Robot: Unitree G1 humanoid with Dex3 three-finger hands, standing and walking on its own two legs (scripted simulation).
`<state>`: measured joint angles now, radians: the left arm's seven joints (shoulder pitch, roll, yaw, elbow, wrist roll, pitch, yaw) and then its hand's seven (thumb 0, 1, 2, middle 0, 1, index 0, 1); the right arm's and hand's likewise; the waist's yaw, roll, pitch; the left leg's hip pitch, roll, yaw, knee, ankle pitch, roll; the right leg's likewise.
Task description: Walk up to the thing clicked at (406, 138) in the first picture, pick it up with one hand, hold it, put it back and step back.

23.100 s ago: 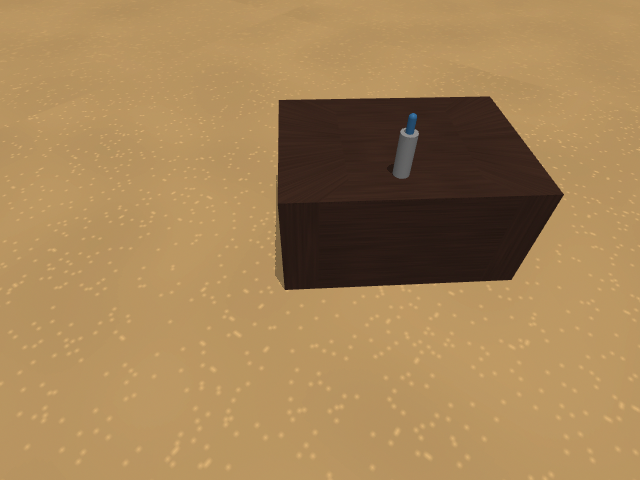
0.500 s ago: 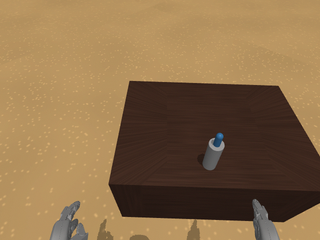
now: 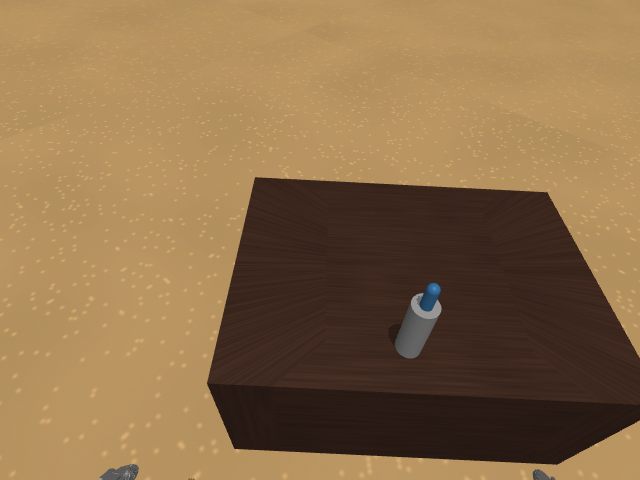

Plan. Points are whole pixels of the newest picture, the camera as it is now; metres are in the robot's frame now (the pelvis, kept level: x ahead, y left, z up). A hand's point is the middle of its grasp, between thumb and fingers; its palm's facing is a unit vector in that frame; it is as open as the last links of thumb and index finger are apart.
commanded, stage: home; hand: right
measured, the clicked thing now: (420, 319) +0.46 -0.19 -0.19
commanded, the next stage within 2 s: stand in 0.90 s
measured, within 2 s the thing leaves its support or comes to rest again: neither
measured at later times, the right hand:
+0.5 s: hand out of the picture +0.05 -0.25 -0.12, palm faces -0.04 +0.92 -0.38, open 17.3 cm
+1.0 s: hand out of the picture +0.04 -0.24 -0.12, palm faces -0.06 +0.93 -0.37, open 17.4 cm
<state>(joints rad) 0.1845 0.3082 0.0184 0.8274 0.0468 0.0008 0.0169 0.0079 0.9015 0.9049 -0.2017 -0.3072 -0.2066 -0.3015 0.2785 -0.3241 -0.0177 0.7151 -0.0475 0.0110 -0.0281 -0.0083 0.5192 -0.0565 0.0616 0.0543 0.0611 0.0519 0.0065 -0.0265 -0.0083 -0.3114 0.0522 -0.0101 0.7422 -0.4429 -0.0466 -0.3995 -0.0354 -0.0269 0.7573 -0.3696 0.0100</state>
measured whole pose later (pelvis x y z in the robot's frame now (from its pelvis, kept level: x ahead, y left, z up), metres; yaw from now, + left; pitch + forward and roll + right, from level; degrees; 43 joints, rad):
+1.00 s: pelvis -0.01 +0.01 +0.03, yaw +1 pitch -3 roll +0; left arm 0.12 0.34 0.01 1.17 0.01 0.01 0.00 0.00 0.90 0.91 -0.20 -0.31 -0.20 -0.30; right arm 0.17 -0.33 0.02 1.12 -0.02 0.00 -0.02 0.00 0.53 -0.05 0.06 0.05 0.06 0.05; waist 0.01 -0.02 0.05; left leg -0.07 0.05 -0.01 0.37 -0.24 -0.04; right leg -0.14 -0.03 -0.05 0.35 -0.16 0.02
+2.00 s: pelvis +0.01 +0.01 +0.04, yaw +1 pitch -2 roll +0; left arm 0.10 0.34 0.01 1.15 0.01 0.00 0.00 0.00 0.91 0.90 -0.20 -0.30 -0.20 -0.30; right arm 0.14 -0.35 0.01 1.11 -0.01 0.00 -0.01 0.00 -0.90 -0.90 0.21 0.30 0.20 0.30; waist 0.00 -0.01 0.05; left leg -0.06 0.03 -0.02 0.33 -0.24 -0.03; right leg -0.12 -0.05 -0.05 0.33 -0.17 0.03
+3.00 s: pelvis +0.00 +0.01 +0.04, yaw +2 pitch -3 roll +0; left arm 0.12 0.35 0.01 1.14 0.01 0.00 -0.01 0.00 0.91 0.90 -0.20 -0.30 -0.20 -0.30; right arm 0.15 -0.35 0.00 1.11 -0.01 0.00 0.00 0.00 -0.90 -0.90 0.21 0.30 0.20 0.30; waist 0.00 0.00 0.05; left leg -0.06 0.03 -0.02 0.32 -0.22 -0.03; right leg -0.12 -0.05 -0.05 0.33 -0.16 0.03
